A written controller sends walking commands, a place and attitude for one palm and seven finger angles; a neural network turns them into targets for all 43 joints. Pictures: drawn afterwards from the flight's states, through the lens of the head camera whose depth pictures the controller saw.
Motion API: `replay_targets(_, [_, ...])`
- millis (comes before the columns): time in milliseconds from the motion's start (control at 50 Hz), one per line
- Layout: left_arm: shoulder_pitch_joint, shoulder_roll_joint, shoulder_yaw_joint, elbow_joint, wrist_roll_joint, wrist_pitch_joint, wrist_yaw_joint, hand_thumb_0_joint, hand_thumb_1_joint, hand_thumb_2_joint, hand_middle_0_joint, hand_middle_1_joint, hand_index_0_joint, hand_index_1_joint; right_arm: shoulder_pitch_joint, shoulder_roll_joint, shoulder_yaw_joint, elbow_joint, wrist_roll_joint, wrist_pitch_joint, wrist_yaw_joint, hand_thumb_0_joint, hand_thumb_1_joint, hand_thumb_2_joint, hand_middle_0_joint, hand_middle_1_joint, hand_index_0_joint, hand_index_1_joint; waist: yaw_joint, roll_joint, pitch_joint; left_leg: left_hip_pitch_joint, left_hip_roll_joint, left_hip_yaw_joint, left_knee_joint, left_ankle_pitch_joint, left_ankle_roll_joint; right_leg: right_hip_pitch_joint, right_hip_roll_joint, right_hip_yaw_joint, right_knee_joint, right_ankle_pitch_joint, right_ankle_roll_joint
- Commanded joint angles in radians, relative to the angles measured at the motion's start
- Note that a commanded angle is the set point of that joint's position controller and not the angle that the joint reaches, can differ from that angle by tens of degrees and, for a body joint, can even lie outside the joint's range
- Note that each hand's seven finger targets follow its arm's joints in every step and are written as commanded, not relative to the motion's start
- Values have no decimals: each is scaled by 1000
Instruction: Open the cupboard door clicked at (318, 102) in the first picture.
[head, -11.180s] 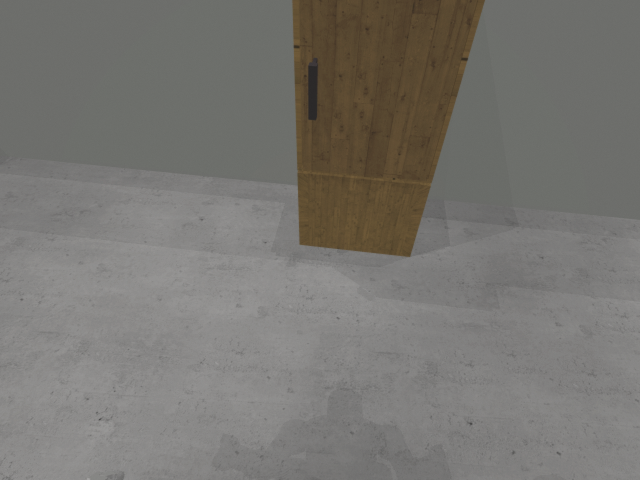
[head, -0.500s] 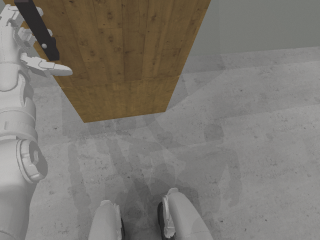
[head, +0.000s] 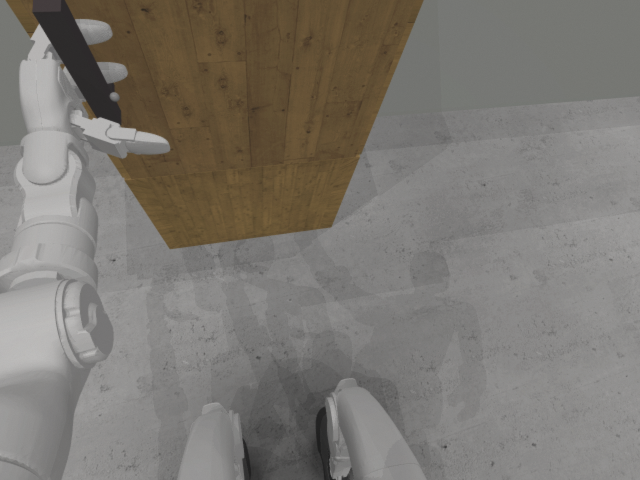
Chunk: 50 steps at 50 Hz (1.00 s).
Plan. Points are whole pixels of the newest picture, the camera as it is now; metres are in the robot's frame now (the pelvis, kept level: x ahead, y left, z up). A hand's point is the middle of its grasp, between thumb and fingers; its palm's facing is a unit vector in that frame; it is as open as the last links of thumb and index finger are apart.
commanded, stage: slide the fingers in behind the handle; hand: left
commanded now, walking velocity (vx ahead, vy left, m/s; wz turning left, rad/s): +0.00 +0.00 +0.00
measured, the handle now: (85, 56) +0.60 +0.20 +0.07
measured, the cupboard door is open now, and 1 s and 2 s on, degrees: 0 0 30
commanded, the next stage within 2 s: close the thumb around the handle in 0.26 s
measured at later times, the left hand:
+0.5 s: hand (102, 100) +0.55 +0.18 +0.06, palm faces +0.07 -1.00 -0.01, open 13.5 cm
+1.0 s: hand (109, 98) +0.55 +0.17 +0.06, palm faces +0.07 -1.00 -0.01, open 5.7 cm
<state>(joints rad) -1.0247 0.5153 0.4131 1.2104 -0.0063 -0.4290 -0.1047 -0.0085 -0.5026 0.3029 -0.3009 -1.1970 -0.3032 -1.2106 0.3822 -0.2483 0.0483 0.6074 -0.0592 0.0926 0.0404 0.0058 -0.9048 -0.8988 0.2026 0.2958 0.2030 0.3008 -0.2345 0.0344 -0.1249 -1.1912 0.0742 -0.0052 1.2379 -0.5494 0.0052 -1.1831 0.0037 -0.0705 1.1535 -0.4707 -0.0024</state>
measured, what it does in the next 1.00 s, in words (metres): stands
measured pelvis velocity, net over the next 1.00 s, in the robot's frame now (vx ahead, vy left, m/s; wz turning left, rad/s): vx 0.00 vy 0.01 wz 0.00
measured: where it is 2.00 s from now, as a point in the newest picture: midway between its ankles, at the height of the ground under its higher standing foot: outside the picture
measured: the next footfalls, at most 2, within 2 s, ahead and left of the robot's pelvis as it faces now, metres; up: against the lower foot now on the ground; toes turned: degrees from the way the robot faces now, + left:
none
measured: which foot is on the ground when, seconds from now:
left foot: down 0.00-1.00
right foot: down 0.00-1.00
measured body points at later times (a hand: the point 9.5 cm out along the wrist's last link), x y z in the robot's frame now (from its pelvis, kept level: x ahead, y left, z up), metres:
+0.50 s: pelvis -0.01 +0.00 +0.00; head +0.17 +0.03 +0.41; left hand +0.54 +0.23 +0.06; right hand -0.01 -0.26 -0.11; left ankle +0.00 +0.11 -0.63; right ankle +0.03 -0.12 -0.63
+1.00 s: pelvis +0.00 +0.01 +0.00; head +0.17 +0.03 +0.42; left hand +0.54 +0.23 +0.06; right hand -0.02 -0.25 -0.11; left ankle +0.00 +0.11 -0.63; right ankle +0.03 -0.12 -0.63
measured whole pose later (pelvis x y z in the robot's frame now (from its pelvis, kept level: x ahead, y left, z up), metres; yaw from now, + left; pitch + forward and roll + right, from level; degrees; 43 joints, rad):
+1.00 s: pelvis +0.00 +0.01 +0.00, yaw +0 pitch +28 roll -4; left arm -1.02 0.50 0.40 1.22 -0.02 -0.44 -0.10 0.01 0.71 0.82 -0.39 -1.33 -0.38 -1.34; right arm 0.39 -0.25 0.05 0.62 -0.06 0.09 0.04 0.01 -0.90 -0.90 0.20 0.30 0.20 0.30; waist -0.23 0.04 -0.13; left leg -1.18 0.07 0.00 1.24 -0.55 0.01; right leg -1.17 0.00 -0.06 1.15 -0.47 0.01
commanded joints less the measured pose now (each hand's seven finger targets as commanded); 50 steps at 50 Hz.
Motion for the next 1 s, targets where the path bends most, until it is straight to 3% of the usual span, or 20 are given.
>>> replay_targets(0, [-447,224,14,-221,-12,-74,-6,0,-500,300,-300,-1200,-300,-1200,213,-192,-71,-28,3,-6,-13,0,-900,-900,200,300,200,300,-6,165,-568,415,-46,-44,-115,474,21,306,41,34,-114,374,-14])
replay_targets(40, [-412,247,35,-206,-15,-74,-12,0,-500,300,-300,-1200,-300,-1200,210,-194,-72,-27,7,-7,-15,0,-900,-900,200,300,200,300,8,161,-572,418,-45,-45,-118,472,17,309,41,33,-116,365,-14])
replay_targets(60, [-433,211,2,-213,-19,-73,-16,0,-500,300,-300,-1200,-300,-1200,207,-191,-70,-26,7,-7,-15,0,-900,-900,200,300,200,300,-9,145,-547,410,-44,-45,-122,460,20,304,41,31,-120,360,-11])
replay_targets(120, [-439,222,17,-224,-27,-79,-18,0,-500,300,-300,-1200,-300,-1200,209,-194,-73,-24,7,-11,-16,0,-900,-900,200,300,200,300,-2,168,-564,419,-46,-43,-120,457,19,302,40,35,-122,357,-12])
replay_targets(180, [-419,226,19,-181,-26,-69,-23,0,-500,300,-300,-1200,-300,-1200,207,-194,-70,-23,10,-11,-20,0,-900,-900,200,300,200,300,-7,108,-520,358,-49,-36,-120,415,25,321,41,40,-129,344,-7])
replay_targets(240, [-430,244,28,-188,-22,-75,-27,0,-500,300,-300,-1200,-300,-1200,205,-196,-70,-22,9,-14,-21,0,-900,-900,200,300,200,300,0,145,-539,378,-48,-41,-116,416,23,298,40,37,-123,325,-12])
replay_targets(260, [-431,227,12,-171,-25,-71,-30,0,-500,300,-300,-1200,-300,-1200,202,-195,-68,-23,10,-15,-22,0,-900,-900,200,300,200,300,-13,123,-521,359,-48,-40,-114,399,25,296,41,38,-125,317,-9])
replay_targets(320, [-480,207,-12,-197,-25,-78,-34,0,-500,300,-300,-1200,-300,-1200,201,-196,-68,-17,8,-19,-22,0,-900,-900,200,300,200,300,-18,181,-530,407,-46,-51,-112,413,21,243,39,32,-119,297,-13])
replay_targets(340, [-487,220,1,-197,-27,-79,-33,0,-500,300,-300,-1200,-300,-1200,205,-199,-70,-13,6,-20,-23,0,-900,-900,200,300,200,300,-21,169,-542,417,-43,-57,-110,420,20,241,40,28,-117,296,-13])
replay_targets(360, [-469,253,27,-201,-26,-81,-32,0,-444,324,-304,-1206,-304,-1206,207,-203,-71,-15,6,-18,-24,0,-900,-900,200,300,200,300,-6,173,-563,420,-43,-57,-110,429,19,256,40,30,-114,301,-15])
replay_targets(420, [-468,227,6,-196,-27,-76,-34,0,-276,396,-316,-1224,-316,-1224,207,-200,-71,-15,6,-19,-21,0,-900,-900,200,300,200,300,-14,170,-564,424,-43,-60,-107,447,18,255,41,26,-110,320,-14])
replay_targets(480, [-446,220,1,-213,-26,-68,-35,0,-108,468,-328,-1242,-328,-1242,202,-199,-70,-21,8,-16,-19,0,-900,-900,200,300,200,300,-1,177,-572,419,-45,-54,-109,442,18,267,40,28,-111,320,-14])
replay_targets(580, [-474,237,9,-202,-25,-61,-25,0,172,588,-348,-1272,-348,-1272,203,-203,-68,-18,8,-13,-23,0,-900,-900,200,300,200,300,-17,147,-533,402,-42,-60,-116,414,21,255,43,25,-118,294,-12])
replay_targets(620, [-506,210,-13,-240,-23,-78,-22,0,284,636,-356,-1284,-356,-1284,205,-200,-71,-14,5,-17,-22,0,-900,-900,200,300,200,300,-18,200,-566,467,-39,-70,-117,454,14,218,40,20,-113,298,-16])
replay_targets(660, [-478,206,-4,-235,-26,-83,-16,0,396,684,-364,-1296,-364,-1296,209,-200,-74,-9,2,-18,-19,0,-900,-900,200,300,200,300,-8,205,-585,493,-38,-73,-114,488,10,217,43,15,-109,311,-18])
replay_targets(760, [-457,195,-11,-177,-21,-60,-12,0,676,804,-384,-1326,-384,-1326,211,-202,-71,-10,2,-10,-17,0,-900,-900,200,300,200,300,-18,160,-516,439,-39,-68,-120,450,14,219,42,13,-118,297,-15])
replay_targets(800, [-459,223,15,-226,-21,-73,-6,0,788,852,-392,-1338,-392,-1338,214,-203,-73,-18,-1,-12,-18,0,-900,-900,200,300,200,300,-1,188,-581,475,-40,-72,-119,492,12,235,42,16,-106,324,-20])
replay_targets(840, [-440,203,3,-212,-19,-79,-4,0,900,900,-400,-1350,-400,-1350,210,-196,-72,-17,0,-11,-14,0,-900,-900,200,300,200,300,0,169,-564,468,-39,-70,-118,498,10,241,42,13,-107,333,-17])
replay_targets(940, [-431,193,-2,-200,-21,-80,-3,0,900,900,-400,-1350,-400,-1350,206,-195,-72,-19,3,-12,-15,0,-900,-900,200,300,200,300,-5,149,-543,426,-44,-56,-118,458,16,260,42,21,-115,328,-13])
replay_targets(980, [-432,230,21,-197,-19,-79,-3,0,900,900,-400,-1350,-400,-1350,207,-199,-71,-22,4,-11,-18,0,-900,-900,200,300,200,300,0,130,-531,395,-46,-53,-120,438,18,286,42,27,-117,326,-12])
